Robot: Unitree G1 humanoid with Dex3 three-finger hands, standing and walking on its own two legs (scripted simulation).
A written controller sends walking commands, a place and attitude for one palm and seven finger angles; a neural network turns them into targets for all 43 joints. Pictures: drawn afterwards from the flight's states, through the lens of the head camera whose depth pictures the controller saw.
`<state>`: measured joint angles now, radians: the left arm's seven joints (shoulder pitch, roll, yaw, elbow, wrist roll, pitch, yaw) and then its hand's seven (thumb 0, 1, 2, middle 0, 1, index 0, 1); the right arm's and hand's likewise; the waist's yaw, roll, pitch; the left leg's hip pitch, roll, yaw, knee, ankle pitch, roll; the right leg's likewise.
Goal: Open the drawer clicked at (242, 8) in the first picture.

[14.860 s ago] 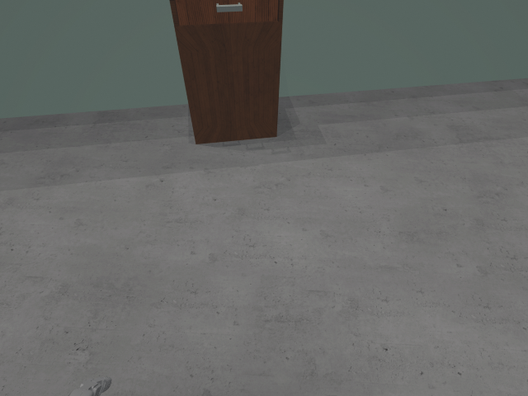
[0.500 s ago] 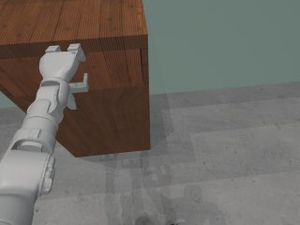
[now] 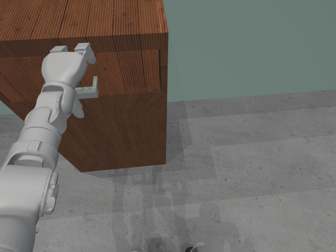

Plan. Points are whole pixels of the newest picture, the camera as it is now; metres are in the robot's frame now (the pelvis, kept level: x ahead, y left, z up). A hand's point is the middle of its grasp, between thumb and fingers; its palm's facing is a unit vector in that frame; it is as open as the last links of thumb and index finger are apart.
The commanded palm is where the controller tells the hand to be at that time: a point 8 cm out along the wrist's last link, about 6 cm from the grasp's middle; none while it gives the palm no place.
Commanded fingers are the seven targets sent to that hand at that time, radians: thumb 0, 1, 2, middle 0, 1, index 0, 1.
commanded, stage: lower the fingers behind the handle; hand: left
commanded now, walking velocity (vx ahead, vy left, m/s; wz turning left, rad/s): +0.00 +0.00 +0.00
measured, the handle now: (77, 87) +0.55 +0.23 +0.02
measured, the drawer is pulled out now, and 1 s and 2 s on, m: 0.00 0.00 0.00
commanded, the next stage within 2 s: close the thumb around the handle in 1.60 s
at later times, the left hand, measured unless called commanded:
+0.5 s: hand (72, 97) +0.50 +0.22 +0.04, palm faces -0.01 -0.07 -1.00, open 13.8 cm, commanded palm +0.48 +0.24 +0.10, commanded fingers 0.00 -0.50 0.30 -0.30 -1.20 -0.30 -1.20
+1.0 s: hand (73, 103) +0.49 +0.23 +0.02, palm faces -0.14 +0.00 -0.99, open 13.8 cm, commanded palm +0.48 +0.24 +0.06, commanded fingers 0.00 -0.50 0.30 -0.30 -1.20 -0.30 -1.20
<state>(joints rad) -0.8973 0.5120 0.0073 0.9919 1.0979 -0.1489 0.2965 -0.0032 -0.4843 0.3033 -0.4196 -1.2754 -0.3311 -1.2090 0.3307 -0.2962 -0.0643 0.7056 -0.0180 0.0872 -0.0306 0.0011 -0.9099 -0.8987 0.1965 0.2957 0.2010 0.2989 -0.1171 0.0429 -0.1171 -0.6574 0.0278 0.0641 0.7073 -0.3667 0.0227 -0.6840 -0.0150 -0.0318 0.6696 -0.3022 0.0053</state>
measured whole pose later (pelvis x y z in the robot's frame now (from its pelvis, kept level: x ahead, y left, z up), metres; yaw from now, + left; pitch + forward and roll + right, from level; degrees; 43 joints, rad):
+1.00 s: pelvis -0.02 +0.00 -0.02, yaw +0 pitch +21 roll -1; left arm -0.96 0.61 0.00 1.17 1.10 -0.13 0.20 0.00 -0.49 0.30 -0.32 -1.23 -0.31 -1.20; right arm 0.38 -0.27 -0.02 0.68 -0.01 0.06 -0.06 0.00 -0.91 -0.90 0.20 0.30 0.20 0.30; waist -0.16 0.05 -0.10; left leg -0.80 0.04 0.07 0.82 -0.38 0.02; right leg -0.83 -0.01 -0.03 0.77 -0.31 0.00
